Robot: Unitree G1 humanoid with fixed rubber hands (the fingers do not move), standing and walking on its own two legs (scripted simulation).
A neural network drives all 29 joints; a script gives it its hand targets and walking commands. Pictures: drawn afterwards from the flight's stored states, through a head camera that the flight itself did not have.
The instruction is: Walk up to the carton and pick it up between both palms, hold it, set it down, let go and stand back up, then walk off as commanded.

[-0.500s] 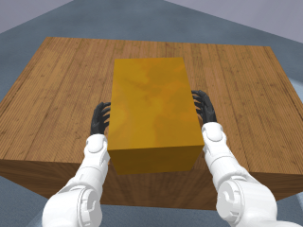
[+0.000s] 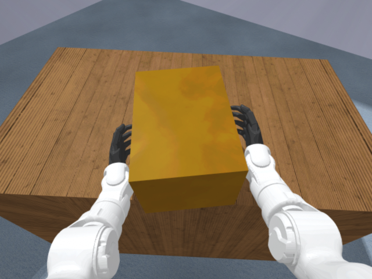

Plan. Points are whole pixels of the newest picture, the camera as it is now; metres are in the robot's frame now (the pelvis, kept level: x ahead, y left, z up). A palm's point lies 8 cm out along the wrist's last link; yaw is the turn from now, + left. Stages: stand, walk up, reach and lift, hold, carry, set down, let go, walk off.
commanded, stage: reach and lift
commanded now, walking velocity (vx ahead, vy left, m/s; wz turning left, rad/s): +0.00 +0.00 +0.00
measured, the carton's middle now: (183, 136) +0.47 +0.05 +0.02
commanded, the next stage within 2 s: none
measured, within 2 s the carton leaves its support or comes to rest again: neither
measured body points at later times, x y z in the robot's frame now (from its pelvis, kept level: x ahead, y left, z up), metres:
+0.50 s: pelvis +0.01 +0.00 +0.00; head +0.02 -0.01 +0.45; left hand +0.41 +0.19 +0.09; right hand +0.46 -0.11 +0.13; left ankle +0.03 +0.16 -0.73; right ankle +0.00 -0.13 -0.73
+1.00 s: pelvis -0.02 +0.01 +0.01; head -0.05 +0.03 +0.46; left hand +0.38 +0.20 +0.14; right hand +0.42 -0.10 +0.19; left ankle +0.03 +0.16 -0.73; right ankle +0.00 -0.13 -0.73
